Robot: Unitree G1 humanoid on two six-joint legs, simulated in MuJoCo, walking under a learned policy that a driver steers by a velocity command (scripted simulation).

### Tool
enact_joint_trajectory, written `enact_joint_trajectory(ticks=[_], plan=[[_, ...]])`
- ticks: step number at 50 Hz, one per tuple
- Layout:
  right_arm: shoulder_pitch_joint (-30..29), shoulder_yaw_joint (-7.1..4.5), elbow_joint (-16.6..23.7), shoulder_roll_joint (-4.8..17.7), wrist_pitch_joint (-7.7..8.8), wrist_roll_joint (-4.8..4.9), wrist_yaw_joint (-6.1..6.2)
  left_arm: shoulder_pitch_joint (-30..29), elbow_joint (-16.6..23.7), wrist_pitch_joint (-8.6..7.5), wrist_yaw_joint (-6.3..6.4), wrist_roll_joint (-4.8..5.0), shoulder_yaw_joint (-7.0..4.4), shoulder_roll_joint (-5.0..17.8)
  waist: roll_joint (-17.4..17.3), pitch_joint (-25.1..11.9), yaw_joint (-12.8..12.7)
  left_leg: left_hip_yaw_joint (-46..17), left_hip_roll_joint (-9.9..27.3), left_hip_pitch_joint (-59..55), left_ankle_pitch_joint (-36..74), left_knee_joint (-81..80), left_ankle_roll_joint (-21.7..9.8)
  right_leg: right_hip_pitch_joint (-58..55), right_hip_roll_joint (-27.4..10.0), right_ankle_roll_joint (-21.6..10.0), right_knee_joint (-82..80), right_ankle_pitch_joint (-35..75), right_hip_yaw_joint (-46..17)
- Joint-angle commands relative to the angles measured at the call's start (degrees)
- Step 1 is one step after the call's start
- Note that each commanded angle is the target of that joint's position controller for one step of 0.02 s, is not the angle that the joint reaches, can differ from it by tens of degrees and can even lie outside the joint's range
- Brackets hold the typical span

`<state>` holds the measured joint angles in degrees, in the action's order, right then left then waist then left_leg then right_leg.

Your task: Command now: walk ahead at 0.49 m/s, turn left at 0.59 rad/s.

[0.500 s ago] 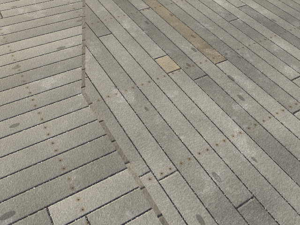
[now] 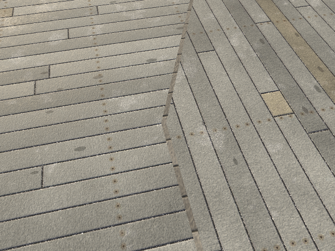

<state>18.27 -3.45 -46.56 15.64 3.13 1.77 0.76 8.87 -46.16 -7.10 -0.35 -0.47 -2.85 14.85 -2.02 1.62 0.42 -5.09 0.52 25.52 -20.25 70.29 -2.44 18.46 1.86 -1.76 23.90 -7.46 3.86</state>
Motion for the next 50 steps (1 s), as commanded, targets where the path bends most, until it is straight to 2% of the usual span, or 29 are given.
enact_joint_trajectory(ticks=[1, 3, 5, 7, 10, 13, 15, 17, 18, 19, 20, 21, 22, 23, 24, 25, 26, 28, 31, 34, 37, 42, 43, 45, 46, 47, 48, 49, 50], plan=[[1.7, -0.78, 4.8, 1.9, -0.31, 0.24, -0.29, 1.7, 1.2, -0.81, -0.26, 0.01, -1.36, 4.9, 6.2, -2.5, 0.0, -1.5, 7.0, 10.4, 3.3, -0.3, 0.2, -9.4, -16.3, -9.9, -15.2, 1.4, -14.9], [-1.0, -0.6, 6.8, 1.4, -0.9, -0.17, -0.23, 2.3, 0.2, -1.22, -0.35, 0.41, -1.99, 6.5, 5.3, -0.9, 0.0, -1.4, 7.9, 13.3, 5.4, -3.7, 0.5, -8.6, -17.1, -10.9, -16.8, 5.0, -11.3], [-3.4, -0.55, 8.3, 1.8, -0.9, -0.54, -0.39, 3.1, -0.5, -1.07, -0.23, 0.3, -2.52, 8.0, 4.4, -0.6, -0.4, -1.6, 8.3, 16.0, 9.9, -7.9, 1.0, -10.2, -17.6, -11.2, -17.3, 8.0, -8.0], [-5.8, -0.45, 9.4, 2.0, -0.49, -0.36, -1.05, 3.4, -0.7, -0.67, -0.1, 0.26, -2.72, 8.8, 4.4, -0.4, -1.0, -0.8, 8.0, 16.4, 16.0, -14.1, 0.9, -11.9, -16.8, -10.3, -17.0, 10.4, -3.9], [-12.3, -0.01, 11.5, 1.4, 0.09, -0.44, -2.36, 4.9, -1.1, 0.11, 0.17, 0.54, -2.78, 10.0, 4.3, 0.8, -3.5, 3.0, 6.9, 14.5, 22.4, -23.8, 0.6, -13.4, -15.8, -8.5, -15.8, 10.9, 1.2], [-17.1, 0.12, 14.2, 1.6, -0.11, -0.2, -3.4, 7.4, -1.9, 1.11, 0.26, 1.36, -3.1, 11.5, 4.7, 2.4, -5.1, 5.4, 6.1, 14.3, 20.3, -29.4, -0.3, -17.6, -17.4, -7.3, -14.6, 9.5, 2.9], [-18.3, -0.19, 15.8, 2.4, -0.29, -0.26, -3.93, 8.0, -2.3, 1.99, 0.33, 1.9, -3.45, 12.6, 5.3, 2.9, -4.8, 7.0, 4.9, 13.8, 15.2, -31.7, -1.8, -21.0, -18.8, -6.3, -12.0, 13.2, 3.9], [-15.0, -1.29, 16.0, 4.5, -0.57, -0.55, -4.0, 7.3, -2.0, 2.8, 0.66, 2.16, -3.87, 14.1, 7.1, -0.1, -1.8, 10.4, 1.0, 6.7, 9.2, -33.1, -4.0, -22.6, -18.7, -5.0, -3.8, 31.3, 6.3], [-8.0, -2.58, 14.4, 6.4, -0.65, -0.55, -3.86, 6.3, -1.7, 3.37, 0.91, 2.25, -3.95, 14.5, 6.9, -3.9, 2.5, 12.4, -2.1, -2.5, 9.9, -35.9, -5.7, -21.3, -17.2, -3.8, 6.3, 39.7, 8.4], [2.9, -4.8, 11.3, 10.3, -0.9, -0.4, -3.07, 6.9, -1.2, 3.59, 1.27, 1.81, -3.28, 12.7, 4.7, -9.5, 7.3, 11.4, -4.5, -18.8, 12.3, -37.9, -8.0, -13.5, -14.7, -1.8, 20.7, 38.2, 9.6], [8.8, -6.52, 10.3, 16.9, -1.34, -0.21, -1.78, 8.9, 1.1, 3.0, 1.08, -0.49, -1.39, 7.1, -8.1, -14.0, 6.9, -11.2, 9.4, -36.9, 11.9, -39.7, -13.6, 7.3, -9.6, 1.4, 41.8, 3.9, 9.7], [7.1, -6.0, 12.6, 18.9, -0.33, -0.5, -2.21, 9.9, 4.0, 0.52, 0.3, 0.07, 0.02, 4.4, -14.7, -23.4, 3.2, -43.2, 19.4, -47.9, 1.4, -51.1, -23.3, 23.8, 0.2, 2.6, 56.1, -27.1, -3.3], [7.0, -4.41, 12.5, 13.3, 0.5, -0.9, -2.82, 2.7, 5.3, -1.03, -0.39, 2.26, -1.34, 10.0, -6.4, -20.1, 6.6, -39.0, 18.3, -46.6, 1.8, -53.9, -19.6, 30.4, -3.0, 1.4, 58.5, -22.7, -9.4], [5.1, -3.43, 11.6, 10.2, 0.86, -1.1, -2.83, 2.5, 4.9, -1.52, -0.75, 3.19, -1.14, 9.7, -4.6, -13.7, 4.8, -28.8, 17.1, -39.3, 7.1, -53.1, -17.1, 30.8, -5.8, 0.1, 54.9, -17.4, -8.0], [0.5, -2.66, 12.3, 7.9, 0.96, -1.0, -2.8, 3.2, 3.6, -1.31, -0.27, 2.25, -0.95, 8.8, 1.2, -10.1, 2.0, -21.2, 14.9, -30.2, 13.9, -52.7, -14.7, 26.6, -8.8, 0.1, 50.2, -12.8, -7.5], [-3.1, -1.82, 12.9, 5.6, 1.13, -1.3, -2.77, 3.9, 2.8, -0.54, -0.06, 1.42, -1.34, 9.0, 0.6, -8.0, 0.0, -15.9, 12.7, -23.7, 20.0, -53.7, -13.3, 22.3, -10.8, 0.4, 46.1, -10.3, -7.7], [-4.6, -1.48, 13.0, 5.1, 1.38, -1.8, -2.68, 5.4, 2.2, 0.44, -0.3, 1.4, -1.43, 8.8, -0.9, -7.5, -1.3, -13.3, 11.8, -19.5, 22.8, -55.2, -12.9, 18.7, -11.7, 0.7, 45.1, -8.5, -7.7], [-4.3, -1.64, 11.7, 5.9, 2.4, -1.94, -2.53, 7.0, 1.3, 2.01, -0.33, 1.33, -1.31, 7.2, -0.8, -6.7, -2.2, -8.5, 11.0, -16.2, 28.4, -57.6, -13.2, 17.0, -11.5, 1.7, 43.1, -5.5, -6.8], [-1.9, -1.81, 9.2, 6.7, 3.14, -2.21, -1.75, 2.7, 2.4, 3.0, 0.02, 1.16, -1.03, 5.9, -0.3, -2.9, -0.9, -2.9, 10.4, -16.7, 30.3, -60.3, -11.9, 22.0, -11.2, 2.8, 36.5, 2.5, -7.2], [-0.9, -1.58, 7.7, 6.5, 3.16, -2.44, -1.1, -0.6, 3.1, 2.71, -0.42, 1.5, -0.92, 5.1, -0.9, -1.0, 0.7, 2.2, 9.3, -19.0, 27.9, -61.5, -9.3, 23.3, -9.4, 2.5, 26.5, 12.2, -7.8], [0.0, -1.69, 6.2, 7.3, 3.31, -2.47, -0.75, -4.8, 4.5, 2.35, -1.24, 1.77, -0.5, 4.0, -1.0, 1.3, 2.8, 5.2, 10.2, -21.4, 25.6, -62.9, -7.8, 23.0, -7.2, 1.5, 17.9, 17.4, -7.0], [2.3, -2.03, 3.3, 7.8, 2.01, -1.81, -0.16, -9.7, 8.1, 1.89, -3.37, 1.57, 0.11, 3.0, -0.4, 3.6, 4.7, 8.0, 13.7, -31.8, 32.7, -59.0, -7.2, 27.4, -5.7, -0.8, 11.4, 11.4, -4.4], [2.1, -2.14, 3.1, 8.2, 1.53, -1.68, 0.07, -10.0, 8.9, 1.81, -3.86, 1.56, 0.11, 3.0, -0.6, 3.4, 4.3, 8.5, 14.3, -33.3, 37.0, -57.1, -6.8, 27.2, -5.1, -1.5, 10.8, 8.5, -3.3], [0.4, -2.5, 3.7, 9.9, 0.64, -1.58, 0.76, -7.6, 9.7, 1.97, -4.34, 1.51, -0.45, 4.3, -2.8, 0.2, 2.2, 10.5, 14.0, -34.2, 55.9, -50.5, -5.4, 21.0, -2.0, -3.5, 10.6, 2.3, 0.6], [-0.1, -2.68, 4.0, 10.8, 0.19, -1.53, 1.19, -4.2, 9.4, 2.23, -4.24, 1.46, -1.15, 5.7, -4.3, -2.8, 0.2, 11.3, 13.6, -34.2, 66.2, -45.0, -4.6, 15.5, 0.3, -4.7, 11.3, -0.6, 2.4], [-1.1, -2.68, 4.2, 11.4, -0.25, -1.51, 1.5, 3.2, 8.1, 2.4, -3.92, 1.54, -2.4, 8.1, -4.1, -6.9, -4.0, 12.6, 12.4, -31.5, 70.5, -35.0, -3.4, 5.3, 2.5, -6.4, 9.7, -0.1, 3.0], [-1.6, -2.32, 4.9, 11.0, -0.01, -1.44, 1.77, 12.3, 6.5, 2.62, -3.02, 1.48, -4.04, 11.7, -1.4, -11.8, -8.9, 13.5, 10.1, -21.4, 61.0, -20.5, -1.2, -11.1, 0.7, -9.2, 6.9, 4.2, -2.4], [5.0, -0.02, 7.0, 3.9, 1.5, -3.27, 0.83, 17.1, 6.2, 2.81, -2.06, 1.35, -5.59, 18.1, 13.3, -19.6, -5.6, 12.2, 1.0, 3.1, 14.9, 2.8, 2.7, -35.0, -15.0, -19.0, 7.9, 4.7, -28.7], [4.1, 0.87, 7.5, 3.9, 3.81, -2.73, -0.5, 18.4, 6.6, 2.47, -2.05, 1.67, -4.68, 15.6, 13.7, -28.0, -6.3, 0.0, -5.9, 15.8, -13.2, 13.2, 2.9, -44.8, -21.3, -24.8, -2.6, -4.6, -53.0]])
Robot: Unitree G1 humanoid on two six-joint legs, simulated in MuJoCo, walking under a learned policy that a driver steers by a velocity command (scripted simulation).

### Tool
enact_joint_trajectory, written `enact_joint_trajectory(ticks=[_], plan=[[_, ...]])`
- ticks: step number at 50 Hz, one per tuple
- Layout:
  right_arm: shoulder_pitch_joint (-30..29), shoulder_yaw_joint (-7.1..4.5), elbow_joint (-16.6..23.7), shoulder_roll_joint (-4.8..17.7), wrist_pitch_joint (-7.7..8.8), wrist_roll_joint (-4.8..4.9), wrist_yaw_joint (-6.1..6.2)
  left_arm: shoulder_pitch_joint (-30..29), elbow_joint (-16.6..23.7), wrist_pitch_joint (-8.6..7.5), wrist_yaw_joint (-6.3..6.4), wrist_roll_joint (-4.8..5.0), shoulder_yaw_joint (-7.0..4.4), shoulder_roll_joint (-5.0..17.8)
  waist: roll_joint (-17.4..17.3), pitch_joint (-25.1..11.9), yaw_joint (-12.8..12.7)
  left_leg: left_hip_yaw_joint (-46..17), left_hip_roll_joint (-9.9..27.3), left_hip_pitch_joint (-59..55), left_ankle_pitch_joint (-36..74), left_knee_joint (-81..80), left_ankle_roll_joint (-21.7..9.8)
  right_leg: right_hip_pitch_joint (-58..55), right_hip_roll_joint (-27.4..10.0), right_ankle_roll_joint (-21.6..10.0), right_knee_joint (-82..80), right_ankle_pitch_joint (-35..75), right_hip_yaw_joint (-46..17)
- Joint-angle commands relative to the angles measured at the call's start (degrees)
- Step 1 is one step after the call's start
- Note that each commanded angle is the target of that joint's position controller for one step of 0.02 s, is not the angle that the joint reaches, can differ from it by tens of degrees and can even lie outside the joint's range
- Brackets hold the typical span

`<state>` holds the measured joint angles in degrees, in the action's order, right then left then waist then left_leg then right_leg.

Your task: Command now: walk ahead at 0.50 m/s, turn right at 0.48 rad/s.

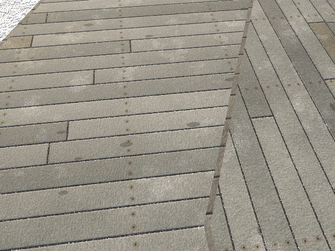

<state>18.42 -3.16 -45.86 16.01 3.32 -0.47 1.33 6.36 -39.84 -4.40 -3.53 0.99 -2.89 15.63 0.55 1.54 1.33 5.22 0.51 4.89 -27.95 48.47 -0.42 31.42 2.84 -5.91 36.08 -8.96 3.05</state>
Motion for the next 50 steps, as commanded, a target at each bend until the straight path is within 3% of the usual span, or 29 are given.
enact_joint_trajectory(ticks=[1, 2, 3, 5, 7, 10, 13, 16, 19, 20, 21, 22, 23, 24, 25, 26, 27, 28, 30, 33, 36, 41, 43, 45, 46, 47, 48, 49, 50], plan=[[-2.7, -0.52, 8.4, 7.5, 5.02, 2.08, -1.98, 19.4, 0.3, -0.14, 1.4, -0.14, -3.82, 11.4, 6.5, -20.7, -9.1, -13.7, -1.6, 42.2, -1.0, 35.8, -0.6, -53.7, -20.3, -16.3, -17.2, -6.8, -44.5], [-6.3, -0.19, 9.8, 7.5, 5.64, 2.38, -2.1, 15.1, 1.1, -0.04, 1.62, 0.1, -3.23, 9.6, 1.7, -12.9, -7.3, -12.5, 1.1, 42.4, 4.3, 30.7, -1.4, -43.8, -18.2, -13.8, -18.2, -4.5, -36.7], [-7.4, -0.3, 9.9, 7.1, 5.63, 1.09, -1.68, 11.1, 2.3, 0.11, 1.62, 0.18, -2.7, 8.3, -2.5, -7.7, -4.5, -11.4, 3.1, 39.7, 6.8, 25.4, -1.1, -34.1, -16.0, -12.3, -19.2, 1.5, -31.4], [-5.3, -1.03, 10.0, 7.5, 4.24, -0.26, -1.24, 7.2, 4.1, 0.21, 1.84, -0.58, -2.11, 6.8, -0.4, -4.7, -0.7, -11.0, 5.2, 32.4, 9.3, 19.6, 0.3, -22.8, -12.6, -11.8, -21.9, 9.7, -25.9], [-3.7, -0.74, 9.7, 6.0, 3.01, -0.71, -0.83, 6.8, 3.9, -0.04, 2.3, -0.46, -2.38, 7.7, 1.0, -4.0, 0.4, -9.3, 5.4, 30.5, 10.9, 14.9, 2.3, -17.7, -11.1, -11.9, -22.8, 16.0, -21.8], [-8.9, 0.08, 11.2, 4.1, 2.46, -0.98, -0.36, 8.7, 2.9, 0.1, 3.34, -0.03, -2.89, 9.5, 2.0, -2.8, -1.1, -7.8, 4.0, 29.6, 20.1, 3.3, 4.3, -14.0, -8.1, -10.0, -22.5, 18.0, -17.1], [-15.5, 0.67, 12.3, 2.8, 2.93, -0.3, -0.86, 11.5, 1.9, 0.96, 3.96, 0.64, -2.91, 9.6, 4.1, -3.3, -4.3, -7.3, 0.9, 25.7, 30.4, -10.3, 4.5, -14.4, -5.8, -7.2, -20.2, 12.1, -16.5], [-19.2, 0.15, 13.4, 4.3, 3.71, 0.67, -1.74, 13.9, 1.1, 1.69, 4.21, 0.88, -2.98, 9.8, 5.1, -3.5, -5.8, -8.5, -0.8, 24.0, 30.9, -16.9, 4.1, -18.5, -7.8, -6.4, -17.3, 6.8, -21.7], [-17.0, -1.17, 13.2, 6.8, 4.55, 1.01, -2.19, 13.2, 1.3, 2.09, 4.42, 0.58, -3.03, 9.6, 7.0, -3.6, -3.7, -9.9, -1.1, 20.3, 25.0, -20.8, 1.7, -22.8, -10.0, -4.9, -12.7, 4.9, -27.7], [-13.4, -1.74, 12.2, 7.4, 4.84, 0.96, -2.05, 12.0, 1.7, 2.2, 4.39, 0.47, -2.86, 8.9, 7.3, -4.4, -1.4, -9.1, -1.1, 15.3, 25.0, -23.2, 0.2, -22.4, -9.0, -3.8, -9.9, 5.9, -27.9], [-7.9, -2.6, 11.3, 9.1, 5.15, 0.31, -1.65, 11.4, 2.3, 2.0, 4.22, 0.16, -2.16, 6.8, 6.5, -8.2, 1.5, -10.5, 1.7, 5.6, 24.9, -23.6, -2.0, -20.0, -6.4, -2.0, -3.0, 7.5, -25.7], [0.9, -3.5, 10.8, 12.5, 5.13, -0.53, -1.05, 11.7, 3.6, 1.66, 3.99, -0.84, -0.85, 3.2, -0.6, -16.1, 4.8, -20.6, 12.1, -9.1, 21.9, -23.1, -5.9, -12.8, -2.4, 0.3, 13.2, -1.6, -20.1], [4.7, -4.44, 8.4, 15.8, 4.24, -0.87, -1.52, 19.6, 5.2, 1.12, 3.93, 0.93, -0.12, 1.3, -21.6, -21.1, 0.8, -47.1, 23.4, -24.5, 9.0, -28.0, -14.8, 7.5, 4.0, 3.4, 30.2, -25.2, -13.4], [3.8, -3.33, 9.4, 10.2, 4.06, 0.31, -1.81, 19.2, 3.2, 1.14, 4.13, 1.33, -1.07, 7.1, -14.3, -16.6, 2.3, -50.0, 23.2, -21.7, -2.1, -30.4, -13.6, 13.6, -0.7, 4.1, 37.5, -22.9, -14.9], [2.3, -2.52, 9.4, 7.3, 3.77, 0.5, -1.63, 13.3, 3.7, 1.38, 4.06, 0.85, -1.74, 9.3, -8.3, -9.8, 3.8, -41.1, 20.5, -15.2, -0.5, -31.0, -11.4, 14.8, -2.2, 4.5, 39.2, -17.2, -13.7], [0.0, -2.02, 9.3, 6.6, 3.46, -0.03, -1.77, 10.2, 4.3, 1.49, 4.1, 0.18, -1.58, 8.2, -3.9, -5.9, 3.0, -34.2, 17.9, -8.4, 7.2, -31.9, -10.5, 12.9, -3.8, 4.8, 38.0, -13.3, -12.1], [-1.3, -1.68, 8.8, 5.6, 3.3, -0.22, -1.89, 8.0, 5.1, 1.24, 3.89, -0.36, -1.61, 7.3, -3.4, -2.8, 2.1, -29.8, 15.7, -3.6, 13.2, -33.2, -10.7, 12.2, -4.9, 4.8, 35.4, -11.0, -12.0], [-2.1, -1.33, 8.4, 5.0, 3.41, -0.49, -1.89, 8.3, 5.3, 1.22, 3.5, 0.01, -1.58, 6.3, -5.3, -1.9, 0.6, -26.0, 14.0, -0.3, 17.0, -34.5, -10.5, 9.7, -6.1, 4.7, 33.4, -9.8, -11.6], [-2.3, -1.19, 7.1, 4.4, 3.71, 0.12, -2.11, 9.1, 4.8, 1.48, 3.15, 0.23, -1.2, 4.5, -7.1, -1.8, -0.5, -21.1, 12.3, 2.0, 21.6, -36.4, -11.2, 7.7, -6.6, 5.0, 29.2, -9.3, -9.6], [-1.6, -1.88, 5.3, 7.1, 3.71, 0.7, -2.06, 5.1, 5.9, 1.31, 2.93, -0.61, -0.35, 2.8, -5.6, -1.1, -0.4, -17.2, 12.9, 2.1, 28.7, -38.5, -12.7, 8.9, -7.8, 5.9, 20.1, -5.2, -7.4], [-0.7, -2.07, 3.8, 8.6, 2.98, 1.13, -1.83, 0.0, 6.5, 0.54, 2.27, -0.53, 0.43, 1.5, -5.0, -0.9, 1.3, -12.4, 11.5, 2.2, 30.7, -39.0, -11.6, 6.1, -7.9, 6.0, 9.0, 3.6, -5.3], [3.9, -2.11, 0.7, 10.0, 1.79, 2.18, -1.98, -7.6, 8.7, -0.21, 1.35, 0.21, 0.18, 2.5, -5.8, 0.8, 3.7, -11.6, 12.9, -0.3, 29.9, -37.2, -10.1, 1.1, -5.6, 4.8, -1.9, 6.6, -3.3], [4.1, -2.26, -0.1, 10.7, 1.11, 2.44, -1.8, -7.2, 9.2, -0.69, 1.08, 0.24, -0.39, 3.7, -6.2, 1.0, 2.1, -13.2, 14.0, -2.1, 32.1, -34.8, -9.3, -1.7, -4.7, 3.5, -5.2, 3.6, -3.3], [2.9, -2.11, -0.2, 10.9, 0.65, 2.52, -1.45, 2.4, 6.4, -0.98, 1.58, -0.36, -2.2, 6.7, -5.3, -4.1, -3.7, -11.0, 11.2, 0.1, 43.3, -24.7, -7.1, -17.1, -2.4, 1.4, -9.4, 4.3, -1.6], [2.2, -1.15, 0.5, 8.6, 0.88, 1.77, -1.4, 11.7, 4.5, -0.88, 2.29, -1.03, -3.6, 9.9, -3.5, -10.7, -8.0, -8.5, 8.1, 7.4, 39.1, -12.2, -4.9, -31.8, -7.3, -0.9, -7.8, 5.7, -6.0], [6.1, 0.84, 2.6, 2.3, 1.72, 0.65, -1.5, 19.1, 4.0, -0.32, 3.08, -2.44, -4.9, 15.9, 9.6, -20.1, -8.4, -4.4, 0.6, 28.0, 14.3, 10.3, -0.7, -53.5, -23.4, -7.5, -8.2, 3.2, -27.1], [8.0, 0.76, 2.0, 3.5, 2.5, 1.88, -1.52, 20.8, 3.3, -0.03, 2.89, -2.06, -4.26, 13.6, 14.6, -24.9, -8.5, -11.4, -1.7, 36.3, -5.6, 21.5, -0.2, -54.2, -28.1, -11.9, -16.1, -6.2, -43.4], [4.2, -0.85, 2.4, 8.4, 2.5, 3.21, -1.55, 17.6, 3.0, -0.13, 2.76, -1.3, -3.07, 9.9, 9.1, -15.4, -8.2, -13.0, 1.3, 40.7, -2.1, 25.8, -0.5, -47.0, -25.9, -9.5, -17.7, -10.3, -36.3], [0.8, -0.99, 3.2, 8.4, 2.25, 3.1, -1.51, 13.9, 3.0, -0.25, 2.65, -0.84, -2.27, 7.5, 7.4, -9.7, -6.6, -11.4, 3.8, 40.8, 2.9, 24.6, -0.8, -39.6, -23.4, -7.5, -19.2, -9.5, -28.4]])
Over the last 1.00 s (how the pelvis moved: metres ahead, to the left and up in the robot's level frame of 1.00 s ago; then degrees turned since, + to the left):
0.55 0.13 -0.02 7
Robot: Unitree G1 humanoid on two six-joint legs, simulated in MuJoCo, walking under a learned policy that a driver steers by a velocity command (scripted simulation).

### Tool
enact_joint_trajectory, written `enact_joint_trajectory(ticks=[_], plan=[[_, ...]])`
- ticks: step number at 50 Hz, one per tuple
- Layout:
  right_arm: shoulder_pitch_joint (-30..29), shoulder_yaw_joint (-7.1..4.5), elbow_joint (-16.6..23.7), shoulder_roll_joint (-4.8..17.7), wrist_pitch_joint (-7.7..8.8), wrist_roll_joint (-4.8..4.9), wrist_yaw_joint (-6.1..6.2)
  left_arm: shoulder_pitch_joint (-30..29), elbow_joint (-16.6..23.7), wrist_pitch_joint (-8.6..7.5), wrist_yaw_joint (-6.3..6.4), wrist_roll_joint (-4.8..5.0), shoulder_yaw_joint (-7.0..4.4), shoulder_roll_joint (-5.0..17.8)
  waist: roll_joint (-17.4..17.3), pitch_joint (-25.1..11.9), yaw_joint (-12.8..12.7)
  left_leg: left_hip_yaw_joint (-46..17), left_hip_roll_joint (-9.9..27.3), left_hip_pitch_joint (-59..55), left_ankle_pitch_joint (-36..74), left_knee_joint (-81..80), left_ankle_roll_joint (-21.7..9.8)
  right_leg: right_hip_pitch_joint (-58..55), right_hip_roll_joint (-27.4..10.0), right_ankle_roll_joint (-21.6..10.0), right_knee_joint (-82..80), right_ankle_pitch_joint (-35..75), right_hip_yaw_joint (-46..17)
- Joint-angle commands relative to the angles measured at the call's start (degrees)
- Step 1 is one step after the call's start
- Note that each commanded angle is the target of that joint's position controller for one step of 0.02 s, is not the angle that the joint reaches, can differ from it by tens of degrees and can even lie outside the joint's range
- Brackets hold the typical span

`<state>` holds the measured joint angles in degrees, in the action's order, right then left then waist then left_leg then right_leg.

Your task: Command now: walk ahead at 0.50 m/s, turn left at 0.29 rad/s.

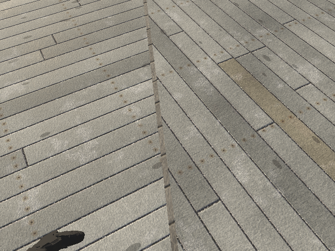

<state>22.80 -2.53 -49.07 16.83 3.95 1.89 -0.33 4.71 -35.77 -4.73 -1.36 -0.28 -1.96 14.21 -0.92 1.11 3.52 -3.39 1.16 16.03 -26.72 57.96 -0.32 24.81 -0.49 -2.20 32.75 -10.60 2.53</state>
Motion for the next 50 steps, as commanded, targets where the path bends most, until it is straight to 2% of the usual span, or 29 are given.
enact_joint_trajectory(ticks=[1, 2, 3, 7, 9, 12, 16, 18, 19, 20, 21, 22, 23, 24, 25, 26, 29, 31, 32, 36, 39, 41, 42, 43, 44, 45, 46, 48, 50], plan=[[-5.1, -1.74, 6.5, 6.8, 1.07, 0.06, 0.35, 11.9, -1.3, -0.19, 0.2, 0.36, -2.54, 6.9, 7.0, -5.4, -6.9, -2.2, 4.7, 27.6, 5.7, 12.7, -0.6, -26.1, -17.5, -10.0, -18.1, -4.6, -22.3], [-4.8, -2.05, 6.1, 6.1, 0.18, -0.45, 0.56, 9.3, -1.5, -0.7, -0.05, 0.06, -2.16, 5.2, 7.3, -2.8, -5.1, -2.6, 6.0, 24.8, 8.9, 10.5, -0.5, -21.0, -15.1, -8.7, -20.5, -1.2, -17.3], [-3.2, -1.89, 5.8, 4.7, -0.56, -0.26, 0.46, 8.0, -2.0, -1.19, -0.09, -0.28, -2.4, 5.5, 9.0, -2.3, -3.5, -2.7, 6.6, 21.6, 11.0, 9.8, 0.0, -17.4, -14.9, -8.9, -22.3, 1.7, -14.5], [-5.6, -2.05, 7.0, 2.9, -2.01, -0.68, 0.72, 6.7, -4.3, -2.34, 0.64, -0.87, -3.2, 6.5, 4.8, 0.7, -1.9, -3.1, 5.6, 23.0, 17.0, 4.8, 1.5, -15.2, -14.3, -8.9, -23.2, 23.9, -3.7], [-7.8, -1.7, 8.2, 1.8, -1.84, -1.25, 0.19, 6.3, -4.9, -1.78, 1.58, -0.75, -3.56, 7.8, 4.9, 0.8, -2.0, -0.9, 5.0, 21.2, 22.8, -3.6, 1.9, -15.1, -12.9, -7.9, -22.1, 30.6, 1.9], [-14.0, -1.0, 10.6, 0.1, -1.72, -1.62, -1.38, 7.4, -5.9, -0.65, 2.78, -0.27, -3.99, 9.6, 4.6, 0.5, -4.5, 3.1, 3.6, 16.8, 30.5, -15.2, 1.3, -15.9, -12.3, -6.9, -20.5, 32.2, 6.4], [-16.2, -2.12, 13.8, 2.8, -2.36, -1.66, -3.02, 7.8, -6.8, 1.12, 3.37, 1.55, -4.88, 11.8, 5.6, -1.1, -4.4, 4.5, 2.4, 15.9, 24.5, -20.9, -1.3, -23.1, -15.4, -5.8, -14.4, 34.7, 6.4], [-12.5, -3.28, 13.9, 5.0, -2.54, -1.93, -3.31, 6.5, -6.4, 2.01, 3.79, 2.45, -5.37, 12.7, 6.0, -3.3, -2.1, 6.9, -0.4, 10.7, 19.5, -23.4, -3.6, -24.4, -15.2, -4.3, -5.9, 41.9, 6.9], [-6.9, -4.42, 12.6, 6.9, -2.35, -1.91, -3.04, 6.0, -6.2, 2.45, 3.89, 2.69, -5.2, 12.1, 4.2, -6.0, 0.8, 7.9, -2.9, 3.3, 23.1, -28.4, -5.3, -23.1, -12.7, -2.5, 3.3, 41.0, 8.3], [-2.6, -5.95, 12.1, 11.1, -2.27, -2.04, -1.78, 8.9, -6.2, 2.31, 3.67, 1.6, -4.63, 10.7, -2.3, -9.4, 2.2, 2.3, -0.8, -8.2, 42.7, -31.5, -7.8, -15.7, -8.3, 1.2, 16.8, 28.4, 9.3], [-3.6, -6.62, 13.3, 16.7, -2.63, -2.32, -0.43, 14.3, -4.4, 2.03, 2.94, -2.38, -2.56, 4.1, -17.3, -14.0, -3.5, -17.6, 13.7, -24.8, 72.7, -25.5, -16.8, 4.9, 0.4, 5.5, 37.3, -25.3, 8.1], [-3.9, -5.75, 15.8, 15.5, -2.16, -2.94, -0.91, 15.8, -4.4, 1.48, 2.01, -1.18, -2.12, 6.7, -13.2, -26.5, -1.8, -35.5, 21.2, -30.8, 61.1, -31.2, -26.0, 11.3, 4.6, 6.2, 49.1, -32.2, -5.7], [-6.7, -4.89, 16.8, 11.6, -2.07, -2.62, -1.26, 10.4, -4.2, 1.65, 1.63, 1.04, -3.0, 10.3, -4.9, -23.2, 0.3, -29.1, 18.6, -26.8, 52.0, -34.0, -23.2, 13.9, 1.4, 5.1, 49.6, -26.4, -8.7], [-10.3, -3.8, 16.6, 8.3, -2.11, -1.7, -1.02, 7.9, -3.9, 2.18, 1.94, 1.3, -2.78, 9.9, -1.5, -17.2, -1.1, -22.7, 16.4, -20.5, 45.1, -34.5, -19.4, 15.2, -1.1, 4.6, 45.8, -21.4, -7.6], [-12.7, -2.68, 16.6, 5.2, -2.36, -1.19, -0.7, 7.2, -4.9, 3.04, 2.61, 0.68, -2.69, 9.1, 1.4, -13.3, -2.4, -18.3, 14.3, -13.6, 41.2, -35.5, -16.7, 13.4, -3.5, 4.8, 41.1, -18.9, -7.3], [-14.3, -2.04, 16.2, 4.0, -2.47, -1.62, -0.48, 7.5, -5.0, 4.0, 3.01, 0.42, -2.82, 9.1, -0.3, -11.4, -3.9, -15.7, 13.0, -6.8, 39.3, -36.8, -15.6, 8.8, -4.6, 4.9, 37.0, -17.2, -7.3], [-16.2, -1.43, 14.6, 3.1, -1.93, -3.84, -0.23, 10.8, -7.1, 5.3, 3.23, 0.44, -2.05, 5.9, -3.9, -10.5, -6.0, -7.8, 9.6, 2.5, 40.5, -39.1, -14.4, -2.4, -4.2, 5.7, 25.5, -14.2, -5.2], [-16.1, -1.47, 13.1, 3.3, -1.78, -4.13, 0.23, 10.0, -7.8, 5.42, 3.27, 0.4, -1.34, 4.5, -4.9, -10.7, -5.0, -5.5, 9.5, 2.8, 36.8, -39.8, -13.9, -5.9, -4.5, 5.8, 17.8, -11.2, -5.0], [-16.0, -1.63, 12.5, 3.9, -1.92, -4.2, 0.45, 9.3, -7.9, 5.58, 3.24, 0.58, -1.45, 5.2, -5.4, -10.6, -4.3, -5.5, 9.9, 2.8, 31.9, -40.5, -13.9, -6.9, -4.4, 5.8, 15.9, -9.4, -4.7], [-17.0, -2.42, 11.5, 6.8, -3.29, -3.48, 1.5, 5.8, -6.5, 6.39, 3.27, 0.99, -2.49, 8.4, -6.0, -5.8, -2.8, -8.3, 12.4, 2.1, 12.7, -42.9, -13.5, -4.3, -3.3, 4.5, 13.4, -10.7, -3.1], [-17.6, -2.51, 10.8, 6.4, -4.07, -2.5, 2.26, 7.0, -6.8, 6.28, 2.96, 0.84, -2.52, 7.2, -5.1, -4.8, -3.6, -7.7, 13.3, -0.9, 13.9, -40.7, -12.4, -4.8, -2.3, 2.8, 8.3, -10.3, -1.3], [-17.6, -2.73, 10.2, 6.1, -4.6, -1.43, 2.64, 9.9, -7.7, 6.2, 2.4, 0.48, -2.62, 6.8, -4.4, -4.8, -5.2, -4.7, 11.7, -1.0, 16.8, -37.1, -9.4, -9.0, -1.1, 0.4, -1.0, -4.0, -0.2], [-16.5, -2.71, 9.7, 5.1, -4.68, -1.15, 2.77, 10.3, -7.4, 6.2, 2.29, -0.07, -3.04, 8.7, -1.1, -3.7, -5.0, -1.5, 9.0, 0.5, 16.7, -31.8, -5.9, -10.3, -3.7, -2.1, -7.0, 1.9, -5.4], [-15.4, -2.33, 10.9, 2.5, -4.37, -2.52, 2.67, 10.6, -6.8, 6.15, 2.83, -0.02, -4.28, 14.2, 11.9, -4.3, -2.0, 6.7, 1.2, 6.8, 11.2, -19.4, -0.9, -13.5, -13.6, -7.2, -10.8, 13.2, -19.6], [-21.7, -2.35, 12.8, 2.6, -3.93, -2.78, 2.85, 9.5, -6.1, 5.89, 2.72, -0.08, -4.8, 15.5, 18.3, -0.5, -5.3, 7.4, -5.5, 15.1, 1.6, -14.5, 1.2, -12.6, -18.5, -13.6, -15.4, 13.9, -29.2], [-24.9, -2.98, 13.4, 4.1, -3.82, -2.63, 2.85, 11.2, -5.7, 4.93, 2.82, -1.42, -4.48, 13.8, 15.4, -1.2, -7.5, 2.5, -5.1, 18.8, -6.0, -2.9, 1.7, -14.6, -19.3, -15.6, -16.3, 16.3, -31.1], [-23.1, -3.43, 12.6, 4.1, -4.03, -2.2, 2.68, 10.2, -5.6, 4.07, 3.08, -1.33, -4.39, 13.1, 11.6, -2.6, -5.9, 0.3, -4.2, 20.2, -5.5, 2.9, 1.8, -16.3, -17.7, -14.2, -14.7, 19.4, -28.1], [-20.2, -3.57, 11.2, 3.7, -4.57, -2.37, 2.82, 6.2, -4.4, 3.66, 3.4, 0.74, -4.47, 12.4, 7.1, -4.1, -3.8, -1.1, -2.6, 21.1, -1.0, 3.2, 2.9, -18.6, -14.2, -10.5, -11.8, 24.1, -22.9], [-21.0, -3.08, 11.4, 2.1, -4.24, -2.08, 2.82, 6.5, -4.4, 4.52, 3.81, 1.34, -4.4, 11.4, 7.1, -5.8, -3.9, 0.1, -3.1, 18.7, 1.9, -1.8, 4.0, -20.0, -11.7, -9.4, -10.4, 27.8, -21.0]])
Over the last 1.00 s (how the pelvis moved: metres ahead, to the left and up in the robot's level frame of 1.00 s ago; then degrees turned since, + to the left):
0.52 -0.11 0.02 -19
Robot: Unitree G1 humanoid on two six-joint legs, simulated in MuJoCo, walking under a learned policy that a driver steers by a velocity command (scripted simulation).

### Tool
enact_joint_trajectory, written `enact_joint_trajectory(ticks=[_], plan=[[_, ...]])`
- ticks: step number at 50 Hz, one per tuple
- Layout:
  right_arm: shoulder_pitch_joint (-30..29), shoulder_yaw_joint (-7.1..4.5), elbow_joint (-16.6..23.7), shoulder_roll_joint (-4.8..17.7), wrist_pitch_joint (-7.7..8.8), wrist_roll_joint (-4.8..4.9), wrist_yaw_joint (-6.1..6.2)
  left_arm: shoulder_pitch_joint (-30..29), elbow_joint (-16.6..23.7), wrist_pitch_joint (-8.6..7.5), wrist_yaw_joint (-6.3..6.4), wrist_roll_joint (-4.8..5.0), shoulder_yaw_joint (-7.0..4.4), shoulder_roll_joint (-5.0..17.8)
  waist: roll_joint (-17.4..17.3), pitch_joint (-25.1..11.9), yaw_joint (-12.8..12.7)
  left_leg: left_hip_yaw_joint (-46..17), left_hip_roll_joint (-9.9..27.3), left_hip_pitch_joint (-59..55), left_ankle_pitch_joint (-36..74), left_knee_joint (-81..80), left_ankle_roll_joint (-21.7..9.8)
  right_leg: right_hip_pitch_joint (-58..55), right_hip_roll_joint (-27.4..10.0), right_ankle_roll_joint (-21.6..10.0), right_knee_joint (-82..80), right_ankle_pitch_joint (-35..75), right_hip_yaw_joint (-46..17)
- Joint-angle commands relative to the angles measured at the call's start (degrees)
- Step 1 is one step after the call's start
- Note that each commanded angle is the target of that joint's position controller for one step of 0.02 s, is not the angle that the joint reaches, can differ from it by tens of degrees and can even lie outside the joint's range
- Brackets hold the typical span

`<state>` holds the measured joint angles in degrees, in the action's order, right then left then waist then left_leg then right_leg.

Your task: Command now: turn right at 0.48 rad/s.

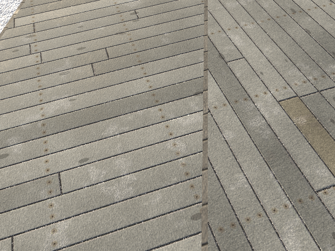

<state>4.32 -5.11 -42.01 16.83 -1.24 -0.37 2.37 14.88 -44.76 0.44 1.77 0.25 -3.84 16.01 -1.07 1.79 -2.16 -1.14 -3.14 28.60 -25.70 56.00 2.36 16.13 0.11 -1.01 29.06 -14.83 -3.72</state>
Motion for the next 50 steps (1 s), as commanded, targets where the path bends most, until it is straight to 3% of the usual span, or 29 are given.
enact_joint_trajectory(ticks=[1, 3, 6, 9, 10, 11, 12, 13, 14, 15, 16, 18, 21, 23, 25, 27, 28, 29, 30, 31, 32, 33, 34, 36, 38, 40, 44, 47, 50], plan=[[-2.9, -0.26, 4.5, 1.5, 1.19, 0.53, -0.02, -3.0, 4.6, -0.16, 0.9, 0.77, -2.74, 9.8, 7.8, -7.3, 1.3, -2.0, 0.9, 5.1, 2.0, -3.1, 1.6, -12.4, -11.7, -10.5, -6.0, 32.3, -14.6], [-3.9, 0.07, 4.8, 1.3, 1.57, 0.99, -0.46, -2.3, 5.0, 0.65, 1.23, 0.77, -3.21, 10.5, 9.2, -8.3, 0.4, -2.1, 0.5, 1.7, 3.4, -9.9, 1.8, -12.6, -11.1, -10.5, -5.3, 30.8, -15.3], [-2.3, -0.17, 4.4, 2.7, 1.86, 1.48, -1.21, -3.6, 6.2, 1.47, 0.96, 0.81, -3.62, 11.3, 11.4, -8.2, 0.4, -1.9, -0.4, -4.9, 4.2, -17.7, 1.5, -9.5, -10.9, -11.0, -5.6, 28.3, -18.7], [2.6, -0.86, 2.9, 4.0, 2.46, 1.35, -1.9, -6.9, 7.5, 1.99, 0.85, 1.84, -3.45, 10.8, 11.4, -7.5, 3.3, -0.9, -0.6, -13.6, 14.0, -33.5, 0.0, -6.4, -8.1, -8.3, -3.6, 21.3, -20.9], [4.3, -1.48, 2.2, 5.5, 2.53, 0.97, -1.81, -6.3, 7.9, 2.02, 1.04, 1.69, -3.07, 9.5, 9.5, -8.1, 3.3, -2.5, 2.7, -20.0, 19.1, -36.8, -1.3, -2.2, -5.9, -5.9, -1.4, 13.9, -19.9], [5.8, -2.31, 2.6, 9.4, 2.28, -0.17, -1.36, -4.2, 8.1, 1.97, 0.9, 0.57, -2.18, 6.3, -1.3, -9.8, 2.1, -12.9, 14.4, -27.6, 26.3, -37.4, -5.6, 6.2, -0.5, -2.6, 10.0, -1.9, -13.9], [4.8, -2.86, 2.7, 12.6, 1.94, -2.08, -1.65, -3.0, 9.9, 1.26, 0.68, 0.82, -2.43, 6.3, -15.9, -7.4, 0.4, -27.4, 25.5, -26.1, 36.2, -38.9, -15.9, 17.7, 6.9, 0.7, 20.1, -22.6, -5.5], [3.1, -2.02, 4.1, 9.5, 2.46, -2.23, -1.56, -2.2, 8.7, 0.8, 0.54, 0.17, -3.78, 11.2, -10.8, -6.7, 0.9, -27.5, 28.1, -23.6, 35.9, -39.4, -19.8, 18.5, 2.4, 2.7, 32.8, -22.4, -6.7], [0.0, -1.13, 4.7, 6.4, 2.73, -1.79, -1.26, -1.8, 7.5, 1.04, 0.31, 0.82, -4.76, 13.2, -6.7, -5.3, -0.3, -21.1, 24.3, -21.5, 33.6, -38.7, -17.7, 18.4, 1.7, 3.3, 37.6, -18.4, -6.3], [-2.3, -0.83, 5.2, 5.4, 2.75, -1.05, -1.08, -0.7, 6.2, 1.77, 0.55, 0.84, -4.85, 12.2, -4.9, -4.1, -1.2, -15.5, 20.3, -20.6, 30.1, -38.3, -14.9, 18.5, 1.2, 4.3, 39.3, -14.9, -5.3], [-2.8, -0.61, 5.1, 4.8, 2.74, -0.18, -0.82, -1.1, 6.2, 2.3, 0.65, 0.58, -4.64, 11.2, -5.3, -3.1, -0.5, -12.8, 18.9, -20.8, 29.8, -38.2, -14.1, 20.0, 0.8, 5.2, 40.9, -11.6, -4.9], [-0.9, -0.46, 4.4, 5.1, 2.27, -0.28, -0.17, -3.3, 7.7, 2.57, 0.18, 0.99, -3.75, 8.4, -6.2, -2.5, 0.9, -7.6, 16.8, -20.5, 32.0, -38.8, -14.4, 19.9, 0.4, 6.5, 39.4, -8.1, -1.9], [3.5, -0.88, 3.2, 6.5, 1.57, -0.45, 0.43, -7.6, 10.5, 2.19, -0.29, 0.89, -2.47, 6.0, -7.2, -4.5, 3.9, -6.4, 18.0, -25.8, 33.9, -38.5, -15.9, 19.3, -1.0, 7.3, 30.0, -7.7, -0.3], [3.1, -1.29, 3.0, 8.1, 1.3, -0.06, 0.01, -7.9, 11.3, 2.01, -0.77, 0.33, -1.63, 4.8, -7.8, -5.8, 4.1, -4.8, 18.4, -25.1, 34.8, -37.9, -16.1, 13.9, -1.7, 6.8, 22.9, -9.1, 1.2], [2.8, -1.59, 2.8, 9.4, 1.11, 0.44, -0.66, -7.4, 11.4, 1.94, -1.11, 0.29, -1.43, 5.2, -8.9, -6.0, 4.1, -4.0, 18.8, -23.1, 36.2, -37.3, -16.1, 8.4, -1.2, 5.9, 16.8, -9.3, 3.6], [3.3, -0.91, 1.8, 8.5, 1.18, 1.2, -1.37, -5.8, 10.5, 1.98, -1.21, 0.02, -1.27, 4.8, -8.6, -6.0, 3.3, -4.7, 18.1, -21.5, 35.2, -35.6, -15.5, 2.5, -0.4, 4.5, 7.3, -6.0, 4.2], [2.3, -0.16, 1.4, 7.1, 1.28, 1.65, -1.72, -3.2, 9.1, 1.93, -1.27, -0.25, -1.14, 4.0, -7.8, -5.9, 1.5, -4.1, 16.9, -19.3, 34.0, -33.8, -14.0, -3.2, 0.2, 3.2, -1.7, 0.5, 4.9], [3.7, 0.9, 0.2, 4.7, 1.68, 1.92, -2.17, -1.1, 7.9, 1.87, -1.26, -0.59, -1.06, 3.9, -6.3, -5.6, 0.4, -3.3, 15.1, -15.6, 30.3, -32.5, -11.0, -11.0, 0.3, 1.7, -11.7, 8.6, 4.4], [6.5, 2.02, -0.6, 2.3, 2.51, 0.52, -2.93, 0.3, 7.8, 1.82, -0.7, -0.97, -1.42, 6.8, -1.6, -8.3, 1.4, -1.6, 12.3, -10.3, 22.4, -29.7, -5.9, -21.0, -5.7, 0.4, -10.9, 20.0, -2.5], [9.1, 2.93, -0.4, 0.3, 3.18, -2.06, -3.92, 0.0, 8.9, 2.16, 0.19, -1.64, -1.84, 11.1, 11.3, -10.2, 4.2, 1.5, 7.9, -4.0, -0.4, -22.7, -1.3, -25.1, -17.3, -4.2, -5.8, 39.6, -11.4], [6.6, 2.28, 0.1, 2.6, 2.77, -0.16, -3.2, -3.5, 8.6, 1.52, -0.35, -2.66, -1.13, 8.1, 14.0, -10.0, 2.7, 0.3, 7.6, -8.1, -5.8, -21.2, 0.4, -12.4, -19.6, -11.4, -8.3, 26.7, -11.9], [4.6, 1.46, 0.0, 6.2, 2.14, 0.87, -2.57, -7.9, 9.7, 0.68, -0.83, -2.66, -0.91, 6.9, 10.9, -6.0, 3.0, 0.9, 7.4, -9.3, -2.1, -18.9, 1.0, -8.8, -15.7, -11.0, -9.9, 17.6, -9.3], [3.1, 0.89, 0.1, 7.0, 1.65, 1.17, -2.0, -9.0, 9.3, 0.19, -0.63, -2.35, -1.33, 7.7, 12.0, -4.1, 2.4, 1.9, 6.0, -6.6, 0.7, -16.9, 1.0, -8.6, -14.1, -9.6, -10.3, 14.4, -7.9], [4.9, -0.21, -0.6, 8.4, -0.02, 0.99, -1.01, -7.5, 8.4, -0.63, -0.08, -1.84, -1.87, 9.1, 12.5, -2.8, 1.2, -0.6, 6.2, -2.6, -5.3, -3.9, 1.8, -8.0, -17.1, -11.6, -10.8, 20.3, -8.8], [7.7, -0.89, -1.2, 7.7, -0.86, 2.03, -0.73, -6.8, 7.8, -0.76, 0.44, -1.23, -1.85, 8.4, 9.8, -2.6, 1.8, -1.6, 5.2, 0.7, -7.0, 7.0, 2.0, -7.9, -18.6, -13.2, -10.9, 24.2, -7.0], [7.5, -0.81, -0.9, 5.9, -1.38, 2.03, -0.39, -8.9, 7.7, -0.7, 0.79, -1.02, -1.51, 6.7, 8.5, -2.1, 2.3, -1.5, 5.9, 2.7, -3.8, 6.7, 2.3, -8.6, -17.7, -12.6, -11.2, 22.2, -3.9], [4.9, 0.28, 1.6, 3.4, -1.7, 1.51, -1.54, -10.5, 7.0, -0.05, 1.01, -1.03, -2.01, 7.2, 8.6, -4.1, 1.3, 1.7, 7.0, -2.1, -0.4, -4.9, 2.4, -9.7, -17.2, -12.2, -9.9, 22.1, 0.6], [5.6, -0.01, 3.0, 5.0, -1.74, 1.66, -2.81, -10.0, 6.2, 0.36, 0.76, -0.42, -2.76, 9.5, 9.4, -5.8, 1.5, 4.0, 6.2, -6.2, 1.2, -11.5, 0.7, -10.5, -19.1, -12.0, -8.0, 24.8, 0.8], [10.5, -0.74, 2.2, 5.9, -1.8, 1.3, -3.49, -11.0, 5.2, 0.55, 0.71, 1.13, -2.74, 9.2, 8.0, -5.8, 4.7, 6.1, 3.8, -15.0, 14.0, -26.7, -3.0, -7.4, -17.0, -6.8, -0.1, 23.9, 4.9]])
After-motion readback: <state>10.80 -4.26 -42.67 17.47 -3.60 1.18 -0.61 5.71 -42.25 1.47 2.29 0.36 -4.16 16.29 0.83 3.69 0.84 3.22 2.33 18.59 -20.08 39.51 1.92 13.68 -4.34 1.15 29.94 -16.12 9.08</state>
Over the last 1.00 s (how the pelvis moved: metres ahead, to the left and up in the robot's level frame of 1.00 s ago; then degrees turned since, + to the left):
0.25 0.01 0.01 5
